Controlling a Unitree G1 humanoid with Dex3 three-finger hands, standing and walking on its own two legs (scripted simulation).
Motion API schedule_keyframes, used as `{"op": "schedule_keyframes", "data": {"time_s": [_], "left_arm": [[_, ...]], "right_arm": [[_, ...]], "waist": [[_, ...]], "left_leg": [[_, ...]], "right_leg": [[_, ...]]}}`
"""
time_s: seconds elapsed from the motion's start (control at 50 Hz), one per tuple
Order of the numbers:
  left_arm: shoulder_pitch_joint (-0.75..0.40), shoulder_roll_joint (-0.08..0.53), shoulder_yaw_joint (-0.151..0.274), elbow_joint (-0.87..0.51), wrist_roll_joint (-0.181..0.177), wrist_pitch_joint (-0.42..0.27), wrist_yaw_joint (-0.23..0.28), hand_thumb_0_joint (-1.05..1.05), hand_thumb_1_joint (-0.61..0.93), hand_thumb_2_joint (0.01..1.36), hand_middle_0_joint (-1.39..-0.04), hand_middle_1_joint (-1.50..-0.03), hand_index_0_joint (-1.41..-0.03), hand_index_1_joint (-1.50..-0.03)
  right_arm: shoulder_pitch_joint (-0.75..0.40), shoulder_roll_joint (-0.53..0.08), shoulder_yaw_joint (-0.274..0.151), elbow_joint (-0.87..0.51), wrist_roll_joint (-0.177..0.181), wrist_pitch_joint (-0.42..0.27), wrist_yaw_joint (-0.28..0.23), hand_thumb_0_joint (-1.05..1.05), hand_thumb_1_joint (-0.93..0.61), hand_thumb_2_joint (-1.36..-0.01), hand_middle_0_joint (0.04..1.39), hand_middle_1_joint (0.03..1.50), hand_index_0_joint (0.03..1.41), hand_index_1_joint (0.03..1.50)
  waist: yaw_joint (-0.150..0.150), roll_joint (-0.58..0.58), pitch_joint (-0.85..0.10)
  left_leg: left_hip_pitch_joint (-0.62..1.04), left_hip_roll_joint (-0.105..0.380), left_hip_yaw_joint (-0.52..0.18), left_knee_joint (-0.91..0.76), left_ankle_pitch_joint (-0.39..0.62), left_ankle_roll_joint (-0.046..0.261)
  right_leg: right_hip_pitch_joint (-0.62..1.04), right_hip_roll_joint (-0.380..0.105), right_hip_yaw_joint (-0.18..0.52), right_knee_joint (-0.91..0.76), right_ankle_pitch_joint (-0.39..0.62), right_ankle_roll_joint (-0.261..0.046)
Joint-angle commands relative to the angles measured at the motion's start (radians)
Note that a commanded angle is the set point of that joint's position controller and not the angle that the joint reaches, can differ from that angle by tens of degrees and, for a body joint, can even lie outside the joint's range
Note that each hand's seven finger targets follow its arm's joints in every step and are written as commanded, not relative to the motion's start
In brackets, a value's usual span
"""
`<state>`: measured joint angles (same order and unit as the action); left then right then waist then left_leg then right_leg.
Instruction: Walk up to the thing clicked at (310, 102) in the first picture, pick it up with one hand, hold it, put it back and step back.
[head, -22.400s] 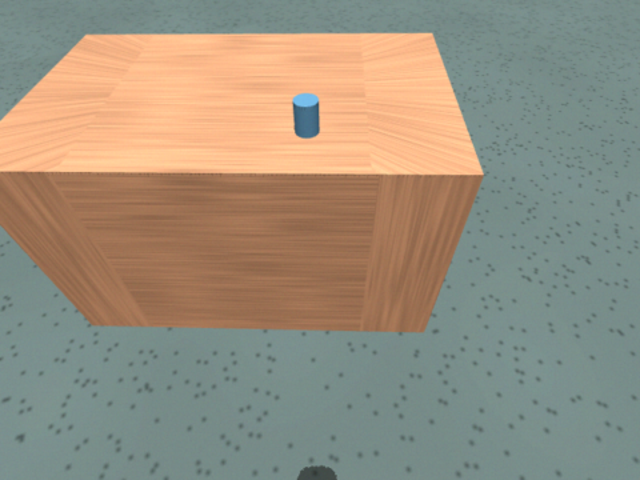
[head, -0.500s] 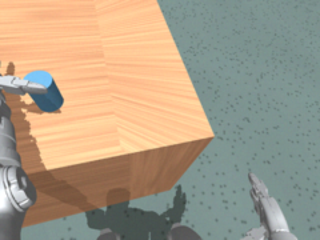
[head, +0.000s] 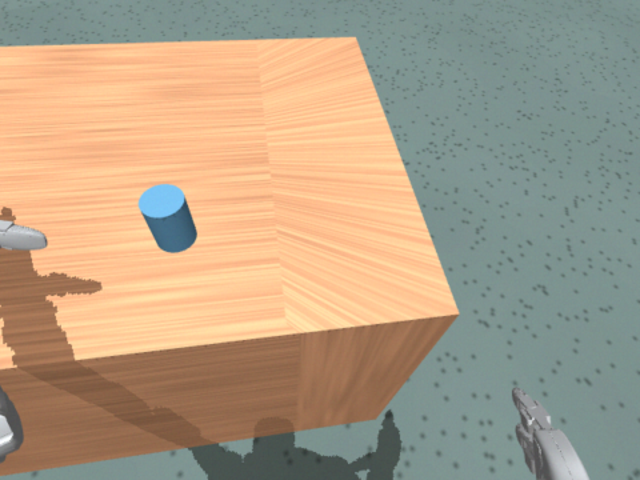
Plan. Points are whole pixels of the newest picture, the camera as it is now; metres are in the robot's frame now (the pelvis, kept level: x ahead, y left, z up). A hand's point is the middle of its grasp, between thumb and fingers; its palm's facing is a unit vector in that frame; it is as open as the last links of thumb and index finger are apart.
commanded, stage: sink last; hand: left
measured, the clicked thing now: (169, 219) +0.50 +0.19 +0.01
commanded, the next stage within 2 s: home in 0.88 s
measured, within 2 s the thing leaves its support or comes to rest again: neither
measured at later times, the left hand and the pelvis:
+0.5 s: hand out of the picture +0.23 +0.27 +0.11, palm faces +0.40 -0.83 -0.38, open 17.5 cm; pelvis +0.00 -0.01 +0.01, yaw +2 degrees
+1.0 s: hand out of the picture +0.15 +0.24 +0.12, palm faces +0.40 -0.81 -0.43, open 17.5 cm; pelvis -0.02 -0.03 +0.01, yaw +3 degrees
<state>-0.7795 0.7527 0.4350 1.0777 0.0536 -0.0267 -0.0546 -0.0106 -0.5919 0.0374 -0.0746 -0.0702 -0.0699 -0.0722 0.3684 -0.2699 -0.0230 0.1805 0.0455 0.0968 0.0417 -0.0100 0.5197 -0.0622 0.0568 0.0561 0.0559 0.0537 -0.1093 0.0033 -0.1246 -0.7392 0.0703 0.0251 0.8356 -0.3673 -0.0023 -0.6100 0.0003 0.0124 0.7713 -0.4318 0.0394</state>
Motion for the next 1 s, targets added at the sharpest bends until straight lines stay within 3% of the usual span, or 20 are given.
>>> {"op": "schedule_keyframes", "data": {"time_s": [0.0, 0.06, 0.08, 0.14, 0.18, 0.22, 0.28, 0.3, 0.44, 0.46, 0.48, 0.52, 0.58, 0.64, 0.68, 0.7, 0.8, 0.84, 0.92, 0.98], "left_arm": [[-0.245, 0.182, -0.044, -0.324, -0.021, -0.055, 0.029, 0.000, -0.595, 0.031, -0.071, -0.041, -0.062, -0.051], [-0.125, 0.128, -0.061, -0.502, -0.036, -0.052, 0.038, 0.000, -0.602, 0.033, -0.073, -0.041, -0.063, -0.052], [-0.054, 0.124, -0.042, -0.545, -0.045, -0.050, 0.043, 0.000, -0.596, 0.033, -0.073, -0.044, -0.064, -0.053], [0.112, 0.058, -0.054, -0.779, -0.074, -0.046, 0.062, 0.000, -0.589, 0.030, -0.070, -0.046, -0.064, -0.053], [0.289, 0.047, -0.014, -0.918, -0.093, -0.042, 0.079, 0.000, -0.588, 0.023, -0.075, -0.049, -0.071, -0.053], [0.415, 0.010, -0.005, -1.069, -0.106, -0.040, 0.093, 0.000, -0.576, 0.021, -0.075, -0.056, -0.075, -0.056], [0.578, -0.022, 0.031, -1.225, -0.124, -0.039, 0.117, 0.000, -0.564, 0.010, -0.070, -0.050, -0.072, -0.047], [0.618, -0.038, 0.030, -1.285, -0.126, -0.042, 0.121, 0.000, -0.565, 0.009, -0.070, -0.048, -0.072, -0.046], [0.931, -0.185, -0.025, -1.510, -0.136, -0.068, 0.131, 0.000, -0.534, 0.000, -0.062, -0.050, -0.071, -0.040], [0.977, -0.210, -0.040, -1.537, -0.136, -0.074, 0.127, 0.000, -0.532, 0.000, -0.062, -0.051, -0.073, -0.040], [1.022, -0.186, -0.009, -1.554, -0.138, -0.080, 0.130, 0.000, -0.535, 0.000, -0.062, -0.050, -0.071, -0.040], [1.120, -0.242, -0.054, -1.600, -0.137, -0.092, 0.118, 0.000, -0.521, 0.000, -0.056, -0.047, -0.066, -0.035], [1.248, -0.250, -0.038, -1.619, -0.143, -0.107, 0.109, 0.000, -0.519, 0.003, -0.052, -0.047, -0.061, -0.038], [1.289, -0.253, -0.019, -1.634, -0.148, -0.126, 0.099, 0.000, -0.522, 0.002, -0.052, -0.047, -0.060, -0.037], [1.229, -0.247, -0.011, -1.617, -0.145, -0.139, 0.100, 0.000, -0.531, 0.007, -0.056, -0.053, -0.064, -0.044], [1.218, -0.239, -0.002, -1.616, -0.146, -0.146, 0.101, 0.000, -0.533, 0.012, -0.053, -0.050, -0.059, -0.043], [1.233, -0.239, 0.005, -1.586, -0.138, -0.175, 0.099, 0.000, -0.544, 0.014, -0.056, -0.051, -0.061, -0.045], [1.241, -0.235, 0.013, -1.575, -0.135, -0.190, 0.101, 0.000, -0.537, 0.018, -0.053, -0.051, -0.057, -0.046], [1.248, -0.215, 0.051, -1.534, -0.133, -0.202, 0.105, 0.000, -0.555, 0.022, -0.056, -0.050, -0.058, -0.048], [1.259, -0.198, 0.085, -1.454, -0.135, -0.214, 0.107, 0.000, -0.535, 0.069, -0.051, -0.060, -0.052, -0.059]], "right_arm": [[0.000, -0.109, -0.079, -0.085, 0.002, -0.063, -0.001, 0.000, 0.524, -0.066, 0.052, 0.054, 0.052, 0.054], [0.030, -0.105, -0.075, -0.058, 0.003, -0.076, 0.000, 0.000, 0.514, -0.068, 0.052, 0.054, 0.052, 0.054], [0.008, -0.146, -0.115, -0.058, 0.005, -0.077, -0.005, 0.000, 0.516, -0.068, 0.052, 0.054, 0.052, 0.054], [-0.024, -0.147, -0.125, -0.058, 0.014, -0.082, -0.019, 0.000, 0.518, -0.064, 0.053, 0.053, 0.052, 0.053], [-0.008, -0.179, -0.173, -0.062, 0.019, -0.082, -0.037, 0.000, 0.505, -0.066, 0.053, 0.053, 0.052, 0.053], [0.020, -0.130, -0.136, -0.041, 0.023, -0.071, -0.042, 0.000, 0.500, -0.066, 0.054, 0.053, 0.053, 0.053], [0.002, -0.153, -0.179, -0.050, 0.027, -0.061, -0.064, 0.000, 0.507, -0.061, 0.055, 0.053, 0.053, 0.053], [-0.004, -0.124, -0.154, -0.059, 0.027, -0.061, -0.066, 0.000, 0.507, -0.061, 0.055, 0.053, 0.053, 0.053], [-0.010, -0.056, -0.117, -0.045, 0.014, -0.069, -0.094, 0.000, 0.523, -0.054, 0.056, 0.053, 0.054, 0.053], [-0.020, -0.069, -0.133, -0.056, 0.013, -0.078, -0.098, 0.000, 0.520, -0.054, 0.056, 0.053, 0.054, 0.053], [-0.036, -0.101, -0.167, -0.073, 0.013, -0.083, -0.104, 0.000, 0.520, -0.054, 0.056, 0.053, 0.054, 0.053], [-0.007, -0.063, -0.136, -0.048, 0.010, -0.087, -0.100, 0.000, 0.531, -0.050, 0.056, 0.053, 0.054, 0.053], [-0.009, -0.093, -0.179, -0.088, 0.017, -0.098, -0.104, 0.000, 0.535, -0.049, 0.056, 0.053, 0.054, 0.053], [0.014, -0.077, -0.176, -0.087, 0.017, -0.105, -0.100, 0.000, 0.534, -0.048, 0.056, 0.052, 0.054, 0.052], [0.015, -0.081, -0.187, -0.084, 0.014, -0.113, -0.109, 0.000, 0.525, -0.050, 0.056, 0.052, 0.054, 0.052], [0.012, -0.060, -0.166, -0.072, 0.012, -0.116, -0.109, 0.000, 0.530, -0.049, 0.056, 0.053, 0.054, 0.052], [0.013, -0.080, -0.179, -0.092, 0.000, -0.155, -0.119, 0.000, 0.523, -0.052, 0.056, 0.052, 0.054, 0.052], [-0.008, -0.055, -0.147, -0.100, -0.002, -0.169, -0.114, 0.000, 0.529, -0.050, 0.056, 0.052, 0.053, 0.052], [0.009, -0.082, -0.175, -0.107, -0.004, -0.185, -0.118, 0.000, 0.516, -0.054, 0.056, 0.052, 0.053, 0.052], [0.013, -0.079, -0.187, -0.078, -0.001, -0.182, -0.115, 0.000, 0.422, -0.138, 0.117, 0.132, 0.117, 0.132]], "waist": [[0.042, 0.236, -0.380], [0.073, 0.260, -0.429], [0.077, 0.231, -0.403], [0.102, 0.197, -0.325], [0.110, 0.165, -0.303], [0.121, 0.138, -0.245], [0.121, 0.099, -0.203], [0.132, 0.104, -0.200], [0.137, 0.085, -0.081], [0.132, 0.061, -0.079], [0.135, 0.050, -0.083], [0.143, 0.029, -0.044], [0.140, -0.012, -0.023], [0.142, -0.017, 0.038], [0.124, -0.047, 0.056], [0.136, -0.032, 0.064], [0.136, -0.032, 0.032], [0.158, -0.016, 0.028], [0.154, -0.023, 0.010], [0.171, 0.007, 0.050]], "left_leg": [[0.479, -0.016, -0.013, -0.087, 0.431, -0.003], [0.562, 0.000, -0.027, -0.087, 0.566, -0.016], [0.557, 0.005, -0.032, -0.096, 0.571, -0.019], [0.525, -0.004, -0.029, -0.130, 0.478, -0.020], [0.517, -0.013, -0.019, -0.146, 0.423, -0.016], [0.478, -0.021, -0.010, -0.163, 0.380, -0.013], [0.458, -0.031, 0.001, -0.174, 0.349, -0.007], [0.451, -0.036, 0.008, -0.173, 0.338, -0.005], [0.407, -0.057, 0.036, -0.181, 0.212, 0.003], [0.417, -0.054, 0.033, -0.178, 0.215, 0.005], [0.418, -0.057, 0.034, -0.175, 0.218, 0.006], [0.408, -0.057, 0.031, -0.175, 0.214, 0.008], [0.398, -0.061, 0.034, -0.175, 0.175, 0.012], [0.369, -0.064, 0.032, -0.184, 0.107, 0.014], [0.364, -0.066, 0.030, -0.183, 0.066, 0.017], [0.349, -0.072, 0.032, -0.173, 0.049, 0.016], [0.369, -0.075, 0.028, -0.158, 0.084, 0.016], [0.362, -0.078, 0.031, -0.155, 0.097, 0.012], [0.381, -0.077, 0.030, -0.154, 0.152, 0.013], [0.366, -0.075, 0.033, -0.182, 0.118, 0.009]], "right_leg": [[0.018, 0.034, -0.058, -0.079, 0.340, -0.045], [0.039, 0.038, -0.077, -0.071, 0.377, -0.051], [0.044, 0.041, -0.083, -0.075, 0.364, -0.051], [0.079, 0.037, -0.089, -0.090, 0.323, -0.051], [0.116, 0.033, -0.088, -0.103, 0.317, -0.049], [0.146, 0.029, -0.085, -0.108, 0.315, -0.047], [0.187, 0.022, -0.072, -0.115, 0.319, -0.040], [0.194, 0.018, -0.065, -0.118, 0.319, -0.038], [0.174, -0.002, -0.046, -0.144, 0.248, -0.026], [0.171, 0.000, -0.049, -0.138, 0.250, -0.024], [0.175, -0.002, -0.049, -0.138, 0.257, -0.024], [0.164, -0.001, -0.056, -0.137, 0.245, -0.023], [0.148, -0.006, -0.056, -0.146, 0.220, -0.018], [0.118, -0.009, -0.057, -0.161, 0.131, -0.019], [0.096, -0.016, -0.040, -0.175, 0.085, -0.013], [0.090, -0.028, -0.017, -0.188, 0.058, -0.011], [0.110, -0.038, -0.007, -0.178, 0.095, -0.005], [0.120, -0.043, 0.000, -0.180, 0.106, -0.007], [0.156, -0.041, -0.012, -0.167, 0.207, -0.004], [0.138, -0.029, -0.030, -0.172, 0.121, -0.018]]}}
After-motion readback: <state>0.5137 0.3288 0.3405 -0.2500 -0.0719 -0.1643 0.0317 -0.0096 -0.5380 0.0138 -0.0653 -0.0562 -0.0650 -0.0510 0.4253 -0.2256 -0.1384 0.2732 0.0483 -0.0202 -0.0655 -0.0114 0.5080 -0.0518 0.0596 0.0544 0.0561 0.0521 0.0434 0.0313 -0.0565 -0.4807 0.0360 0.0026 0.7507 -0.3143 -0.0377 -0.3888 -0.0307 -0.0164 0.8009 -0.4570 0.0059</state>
